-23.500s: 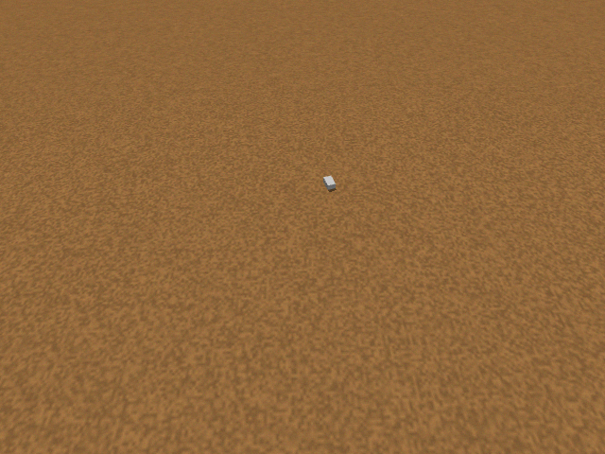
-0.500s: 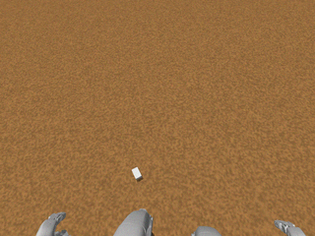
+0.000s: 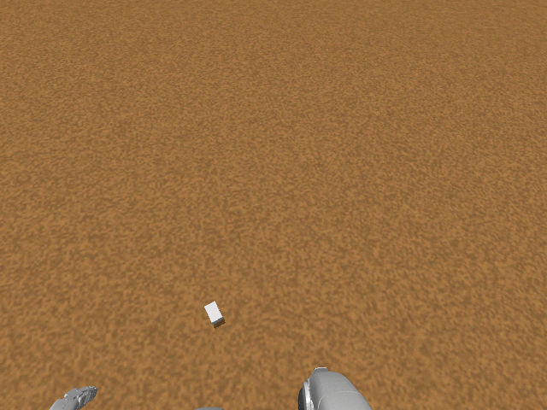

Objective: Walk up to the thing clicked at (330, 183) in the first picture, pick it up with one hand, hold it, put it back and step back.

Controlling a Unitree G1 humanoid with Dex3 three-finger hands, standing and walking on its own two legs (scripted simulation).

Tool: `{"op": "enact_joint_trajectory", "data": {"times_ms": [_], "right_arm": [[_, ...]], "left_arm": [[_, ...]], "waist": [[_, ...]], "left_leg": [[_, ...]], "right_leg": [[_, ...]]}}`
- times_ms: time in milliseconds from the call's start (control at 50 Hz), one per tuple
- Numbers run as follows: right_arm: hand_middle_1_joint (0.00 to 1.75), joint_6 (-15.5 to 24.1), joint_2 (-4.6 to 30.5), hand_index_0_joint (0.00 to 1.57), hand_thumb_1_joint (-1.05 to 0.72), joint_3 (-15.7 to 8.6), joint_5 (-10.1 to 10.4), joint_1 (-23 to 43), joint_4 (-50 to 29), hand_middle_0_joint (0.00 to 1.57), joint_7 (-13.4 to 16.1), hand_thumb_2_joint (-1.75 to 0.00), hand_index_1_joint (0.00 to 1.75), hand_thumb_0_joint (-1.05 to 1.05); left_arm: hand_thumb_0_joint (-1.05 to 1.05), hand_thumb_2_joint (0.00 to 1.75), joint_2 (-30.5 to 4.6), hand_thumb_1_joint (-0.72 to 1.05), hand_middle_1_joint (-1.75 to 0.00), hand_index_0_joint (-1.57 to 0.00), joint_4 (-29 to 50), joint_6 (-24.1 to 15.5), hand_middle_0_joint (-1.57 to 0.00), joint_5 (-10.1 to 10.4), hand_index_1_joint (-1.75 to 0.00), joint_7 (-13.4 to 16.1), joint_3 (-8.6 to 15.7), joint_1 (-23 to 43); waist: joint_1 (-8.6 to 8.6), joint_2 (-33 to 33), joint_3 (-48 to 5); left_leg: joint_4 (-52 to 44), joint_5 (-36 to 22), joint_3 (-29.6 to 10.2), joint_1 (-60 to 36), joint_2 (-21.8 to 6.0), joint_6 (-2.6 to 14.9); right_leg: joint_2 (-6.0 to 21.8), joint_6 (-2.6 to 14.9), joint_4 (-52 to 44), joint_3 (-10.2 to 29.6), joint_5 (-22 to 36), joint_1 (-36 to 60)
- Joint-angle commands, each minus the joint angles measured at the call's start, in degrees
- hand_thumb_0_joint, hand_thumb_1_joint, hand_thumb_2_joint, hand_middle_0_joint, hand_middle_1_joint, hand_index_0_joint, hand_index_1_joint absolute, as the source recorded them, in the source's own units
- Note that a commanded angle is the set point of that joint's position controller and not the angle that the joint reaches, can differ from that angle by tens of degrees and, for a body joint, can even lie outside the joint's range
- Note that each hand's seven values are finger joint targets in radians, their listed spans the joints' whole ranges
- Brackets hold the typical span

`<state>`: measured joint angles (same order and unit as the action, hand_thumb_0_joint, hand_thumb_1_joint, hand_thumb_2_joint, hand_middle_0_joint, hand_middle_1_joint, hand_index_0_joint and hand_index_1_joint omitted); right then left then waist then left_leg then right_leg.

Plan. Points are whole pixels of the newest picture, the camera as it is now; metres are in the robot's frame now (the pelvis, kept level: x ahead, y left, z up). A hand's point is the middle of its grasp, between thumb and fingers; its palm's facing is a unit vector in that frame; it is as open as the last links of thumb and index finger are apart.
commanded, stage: walk up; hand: left
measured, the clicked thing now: (213, 312) +0.45 +0.20 -0.74
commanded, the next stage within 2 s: none
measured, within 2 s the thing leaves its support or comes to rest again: neither
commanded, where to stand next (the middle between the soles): +0.06 -0.03 m, yaw -1 degrees
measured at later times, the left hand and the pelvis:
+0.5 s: hand out of the picture +0.05 +0.27 -0.15, palm faces +0.05 -0.92 -0.39, open 7.4 cm; pelvis -0.04 -0.01 -0.01, yaw +3 degrees
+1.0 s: hand out of the picture -0.02 +0.27 -0.12, palm faces -0.01 -0.90 -0.43, open 7.4 cm; pelvis -0.01 -0.01 +0.01, yaw +0 degrees
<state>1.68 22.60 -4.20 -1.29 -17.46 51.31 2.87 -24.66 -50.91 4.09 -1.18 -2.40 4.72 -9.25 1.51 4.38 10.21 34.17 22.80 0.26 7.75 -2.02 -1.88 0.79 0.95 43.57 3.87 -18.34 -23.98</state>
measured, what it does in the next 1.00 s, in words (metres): steps on the spot: right foot, then left foot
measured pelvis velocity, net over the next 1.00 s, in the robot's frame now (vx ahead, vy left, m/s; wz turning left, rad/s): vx -0.01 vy -0.01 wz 0.00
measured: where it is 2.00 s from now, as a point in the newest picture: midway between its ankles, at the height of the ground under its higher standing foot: outside the picture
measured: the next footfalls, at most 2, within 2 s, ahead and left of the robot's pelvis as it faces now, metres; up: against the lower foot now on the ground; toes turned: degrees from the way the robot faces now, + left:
right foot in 0.04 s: +0.11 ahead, -0.13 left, +0.00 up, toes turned +1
left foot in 0.40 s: +0.01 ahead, +0.10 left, +0.00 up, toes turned +2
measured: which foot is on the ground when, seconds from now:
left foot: down 0.00-0.06, up 0.08-0.38, down 0.40-0.74, up 0.76-1.00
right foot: up 0.00-0.02, down 0.04-0.46, up 0.48-0.70, down 0.72-1.00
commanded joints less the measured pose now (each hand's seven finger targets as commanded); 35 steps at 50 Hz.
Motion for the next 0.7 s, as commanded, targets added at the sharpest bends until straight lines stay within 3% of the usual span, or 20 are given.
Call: {"op": "enact_joint_trajectory", "data": {"times_ms": [0, 20, 40, 60, 80, 120, 180, 240, 300, 340, 380, 400, 420, 440, 460, 520, 560, 620, 640, 680], "right_arm": [[0.30, -0.6, 12.7, 0.20, -0.90, -2.4, 1.5, 4.4, -6.3, 0.20, 0.4, -0.90, 0.30, 0.00], [0.30, -0.8, 10.6, 0.20, -0.90, -1.6, 2.2, 1.0, -6.4, 0.20, 0.4, -0.90, 0.30, 0.00], [0.30, -1.3, 8.0, 0.20, -0.90, -0.4, 2.5, -2.2, -6.4, 0.20, 0.6, -0.90, 0.30, 0.00], [0.30, -2.3, 9.7, 0.20, -0.90, -1.1, 2.0, -2.7, -5.4, 0.20, 1.6, -0.90, 0.30, 0.00], [0.30, -2.3, 12.3, 0.20, -0.90, -1.9, 2.2, -2.6, -4.3, 0.20, 1.7, -0.90, 0.30, 0.00], [0.30, -2.3, 12.8, 0.20, -0.90, -2.0, 2.3, -2.0, -3.4, 0.20, 0.8, -0.90, 0.30, 0.00], [0.30, -2.9, 11.8, 0.20, -0.90, -1.4, 1.5, -1.5, -2.7, 0.20, -0.4, -0.90, 0.30, 0.00], [0.30, -3.0, 11.5, 0.20, -0.90, -1.1, 0.4, 1.2, -3.2, 0.20, -1.4, -0.90, 0.30, 0.00], [0.30, -2.8, 11.6, 0.20, -0.90, -1.3, -0.3, 1.1, -2.8, 0.20, -2.1, -0.90, 0.30, 0.00], [0.30, -2.8, 11.0, 0.20, -0.90, -1.6, -0.9, -0.9, -1.7, 0.20, -2.8, -0.90, 0.30, 0.00], [0.30, -2.7, 11.2, 0.20, -0.90, -2.3, -1.0, -1.1, -1.4, 0.20, -3.4, -0.90, 0.30, 0.00], [0.30, -2.5, 12.4, 0.20, -0.90, -2.7, -1.6, -1.2, -1.8, 0.20, -3.5, -0.90, 0.30, 0.00], [0.30, -2.3, 16.2, 0.20, -0.90, -3.3, -1.8, 0.4, -2.9, 0.20, -3.5, -0.90, 0.30, 0.00], [0.30, -2.1, 19.1, 0.20, -0.90, -3.8, -1.2, 5.9, -4.3, 0.20, -3.6, -0.90, 0.30, 0.00], [0.30, -1.8, 18.9, 0.20, -0.90, -3.8, -1.6, 8.8, -5.3, 0.20, -3.4, -0.90, 0.30, 0.00], [0.30, -1.0, 11.9, 0.20, -0.90, -1.8, -1.3, 11.0, -6.0, 0.20, -2.4, -0.90, 0.30, 0.00], [0.30, -0.5, 12.0, 0.20, -0.90, -2.1, -1.1, 7.8, -5.4, 0.20, -2.6, -0.90, 0.30, 0.00], [0.30, -1.0, 16.3, 0.20, -0.90, -4.0, -2.2, 2.3, -5.8, 0.20, -3.9, -0.90, 0.30, 0.00], [0.30, -1.3, 16.7, 0.20, -0.90, -4.4, -2.3, 1.8, -6.3, 0.20, -4.3, -0.90, 0.30, 0.00], [0.30, -1.7, 16.0, 0.20, -0.90, -4.0, -1.7, 3.3, -7.2, 0.20, -5.0, -0.90, 0.30, 0.00]], "left_arm": [[0.00, 0.90, -9.3, 0.90, -0.30, -0.20, 3.0, -2.2, -0.20, -0.1, -0.30, 0.8, 3.2, -4.0], [0.00, 0.90, -13.5, 0.90, -0.30, -0.20, 3.5, -2.7, -0.20, -0.5, -0.30, 1.1, 4.3, -5.1], [0.00, 0.90, -14.3, 0.90, -0.30, -0.20, 5.1, -3.0, -0.20, -0.6, -0.30, 1.4, 4.2, -4.4], [0.00, 0.90, -14.5, 0.90, -0.30, -0.20, 6.8, -2.7, -0.20, -0.6, -0.30, 1.7, 3.7, -1.6], [0.00, 0.90, -14.0, 0.90, -0.30, -0.20, 7.5, -2.3, -0.20, -0.4, -0.30, 1.7, 3.9, 0.5], [0.00, 0.90, -11.1, 0.90, -0.30, -0.20, 8.5, -2.0, -0.20, -0.2, -0.30, 2.2, 3.0, 4.3], [0.00, 0.90, -10.8, 0.90, -0.30, -0.20, 7.6, -3.0, -0.20, -0.5, -0.30, 3.0, 2.9, 3.8], [0.00, 0.90, -11.7, 0.90, -0.30, -0.20, 6.5, -4.0, -0.20, -0.5, -0.30, 3.6, 3.2, 0.5], [0.00, 0.90, -12.9, 0.90, -0.30, -0.20, 6.0, -4.2, -0.20, -0.2, -0.30, 3.7, 3.4, 1.3], [0.00, 0.90, -13.1, 0.90, -0.30, -0.20, 6.2, -4.0, -0.20, 0.3, -0.30, 3.6, 3.3, 4.0], [0.00, 0.90, -11.7, 0.90, -0.30, -0.20, 6.1, -3.7, -0.20, 0.5, -0.30, 3.6, 2.3, 4.4], [0.00, 0.90, -10.6, 0.90, -0.30, -0.20, 6.1, -3.6, -0.20, 0.4, -0.30, 3.6, 1.9, 4.4], [0.00, 0.90, -8.2, 0.90, -0.30, -0.20, 6.4, -3.7, -0.20, 0.9, -0.30, 3.6, 1.4, 4.5], [0.00, 0.90, -10.0, 0.90, -0.30, -0.20, 5.4, -3.6, -0.20, 1.1, -0.30, 4.0, 2.4, 6.3], [0.00, 0.90, -11.1, 0.90, -0.30, -0.20, 4.7, -3.7, -0.20, 0.5, -0.30, 4.3, 2.9, 5.0], [0.00, 0.90, -9.0, 0.90, -0.30, -0.20, 1.7, -3.9, -0.20, 1.6, -0.30, 3.9, 2.4, -1.5], [0.00, 0.90, -8.2, 0.90, -0.30, -0.20, 1.3, -4.4, -0.20, 1.3, -0.30, 3.2, 1.6, -3.0], [0.00, 0.90, -9.6, 0.90, -0.30, -0.20, 2.6, -6.4, -0.20, 0.1, -0.30, 2.7, 1.3, -2.4], [0.00, 0.90, -10.0, 0.90, -0.30, -0.20, 2.4, -6.9, -0.20, -0.2, -0.30, 2.6, 1.3, -4.1], [0.00, 0.90, -10.1, 0.90, -0.30, -0.20, 0.5, -8.3, -0.20, -0.5, -0.30, 2.6, 1.6, -8.7]], "waist": [[-4.13, -9.8, -11.8], [-4.60, 2.7, -15.0], [-3.15, 10.1, -15.9], [-3.33, 9.4, -15.9], [-2.47, 7.6, -13.9], [-1.15, 2.7, -11.5], [-2.23, 1.6, -10.8], [-3.99, 1.7, -10.6], [-3.28, 5.5, -10.7], [-1.26, 6.0, -10.1], [-0.53, 3.7, -9.8], [0.00, 1.1, -9.6], [0.24, -12.5, -8.6], [0.54, -17.9, -5.5], [-0.22, -15.3, -3.8], [-3.66, -8.4, -5.7], [-1.97, -10.8, -9.6], [2.16, -16.3, -11.5], [1.95, -16.4, -11.3], [-1.20, -12.8, -10.1]], "left_leg": [[10.2, -32.5, -2.6, 6.9, -5.8, 8.38], [24.3, -17.7, 0.0, 10.9, 0.2, 5.51], [31.3, 12.1, -1.4, 18.4, 7.0, 3.65], [35.7, 17.5, -5.2, 15.4, 5.1, 3.84], [37.2, 16.5, -6.5, 12.9, 4.5, 3.48], [36.9, 11.0, -7.7, 13.5, 4.2, 3.50], [31.0, 7.1, -7.2, 15.3, 4.0, 2.29], [20.2, 7.6, -6.6, 17.8, 2.7, 1.68], [11.1, 7.3, -4.1, 14.0, 1.7, 2.16], [5.6, 3.2, -2.4, 7.7, 2.0, 3.42], [0.0, -2.3, -2.3, 1.8, 3.0, 4.79], [-3.5, -0.4, -6.7, 1.2, 0.7, 5.98], [-14.7, 9.0, -23.3, 6.3, -9.0, 10.38], [-21.5, 15.2, -31.6, 17.6, -17.3, 15.96], [-21.7, 11.6, -33.7, 21.3, -19.2, 18.43], [-12.1, -15.7, -14.7, 11.1, -9.7, 13.31], [-12.7, -5.5, -13.4, 3.8, -7.9, 11.63], [-12.5, 6.5, -17.5, -5.9, -11.1, 16.02], [-12.1, 6.5, -18.2, -5.8, -12.5, 17.34], [-7.5, 4.1, -14.6, 1.7, -10.7, 15.78]], "right_leg": [[-1.2, 1.78, -15.9, -3.8, 11.9, 18.9], [5.7, 5.19, -18.7, 6.1, 29.7, 22.5], [15.1, 9.74, -20.2, 20.1, 39.6, 25.4], [19.6, 15.69, -22.0, 24.6, 29.3, 17.6], [18.5, 16.04, -22.9, 23.8, 21.8, 11.3], [12.7, 11.97, -22.0, 14.3, 10.3, 8.3], [11.8, 11.76, -23.3, 13.6, -5.5, 7.3], [13.8, 12.31, -23.6, 15.8, -7.6, 12.3], [15.8, 12.06, -21.8, 16.1, -0.9, 10.9], [15.4, 9.99, -20.5, 13.8, 1.9, 4.5], [12.2, 6.47, -18.3, 10.9, -2.9, -1.6], [10.6, 4.80, -15.4, 9.8, -5.2, -4.9], [2.7, 1.69, -5.0, 4.3, -13.3, -7.3], [-4.3, 0.59, 11.3, -1.5, -16.1, -2.0], [-3.8, 0.77, 17.8, 3.6, -16.1, -0.1], [-4.3, 1.18, 19.7, 4.3, -10.1, -2.5], [-3.1, 0.34, 11.7, 1.7, -8.5, -2.3], [-1.6, -1.20, -0.7, -4.2, -14.0, -4.2], [-1.3, -0.69, -4.5, -4.8, -15.5, -2.2], [-2.2, 1.11, -17.9, -5.7, -9.0, 9.6]]}}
